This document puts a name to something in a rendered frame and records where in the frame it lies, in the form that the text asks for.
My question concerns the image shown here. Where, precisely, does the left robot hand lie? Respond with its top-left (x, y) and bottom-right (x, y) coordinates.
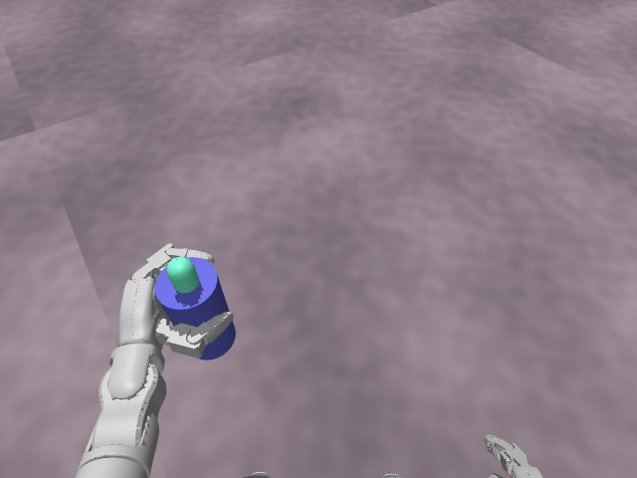
top-left (118, 243), bottom-right (234, 359)

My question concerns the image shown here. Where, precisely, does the right robot hand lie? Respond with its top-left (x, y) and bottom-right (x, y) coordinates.
top-left (484, 434), bottom-right (543, 478)

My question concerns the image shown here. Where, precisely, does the bottle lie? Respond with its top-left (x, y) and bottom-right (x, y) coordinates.
top-left (154, 257), bottom-right (236, 360)

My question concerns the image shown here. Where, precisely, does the left robot arm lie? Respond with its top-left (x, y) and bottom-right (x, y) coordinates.
top-left (75, 343), bottom-right (166, 478)

